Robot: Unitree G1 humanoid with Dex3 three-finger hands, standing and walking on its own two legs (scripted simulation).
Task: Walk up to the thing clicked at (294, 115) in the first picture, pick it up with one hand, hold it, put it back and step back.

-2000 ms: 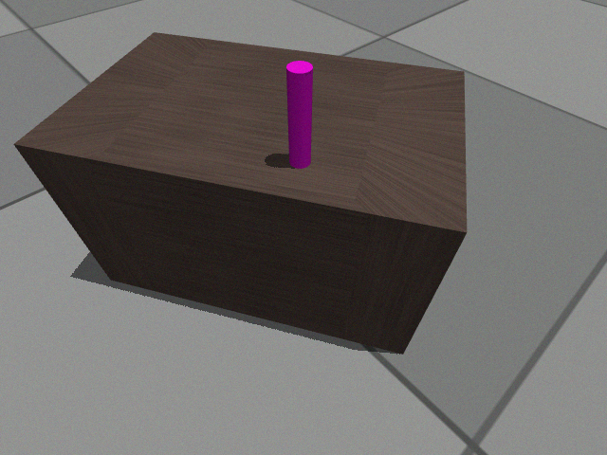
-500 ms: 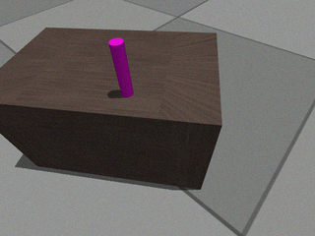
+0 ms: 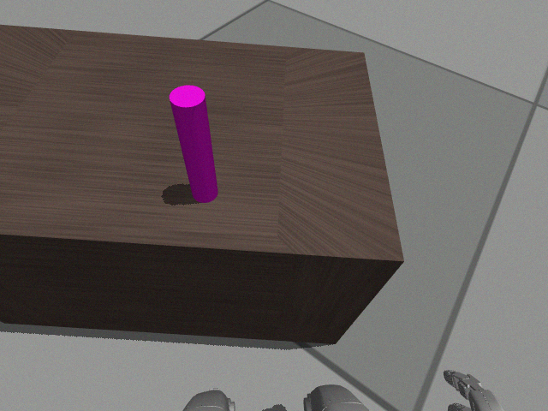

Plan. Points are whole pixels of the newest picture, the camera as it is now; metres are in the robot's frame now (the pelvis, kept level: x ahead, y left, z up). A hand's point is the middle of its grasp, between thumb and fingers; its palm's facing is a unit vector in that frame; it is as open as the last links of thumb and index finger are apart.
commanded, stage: walk up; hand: left
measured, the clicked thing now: (197, 152) +0.53 +0.15 +0.01
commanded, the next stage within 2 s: none
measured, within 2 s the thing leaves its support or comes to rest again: neither
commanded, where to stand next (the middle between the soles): +0.08 +0.00 m, yaw -2 degrees
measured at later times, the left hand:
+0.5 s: hand (110, 410) +0.14 +0.25 -0.15, palm faces -0.12 -0.91 -0.38, open 7.4 cm
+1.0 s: hand out of the picture +0.09 +0.24 -0.14, palm faces -0.05 -0.94 -0.33, open 7.4 cm
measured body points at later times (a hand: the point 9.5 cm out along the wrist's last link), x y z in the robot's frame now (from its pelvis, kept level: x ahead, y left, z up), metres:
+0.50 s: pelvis +0.01 +0.01 -0.01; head +0.06 +0.00 +0.43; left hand +0.15 +0.30 -0.12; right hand +0.08 -0.32 -0.13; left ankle +0.01 +0.14 -0.72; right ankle +0.05 -0.11 -0.72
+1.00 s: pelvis +0.00 -0.01 +0.01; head +0.00 -0.01 +0.46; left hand +0.09 +0.29 -0.11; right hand +0.05 -0.32 -0.12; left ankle +0.01 +0.14 -0.72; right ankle +0.03 -0.12 -0.72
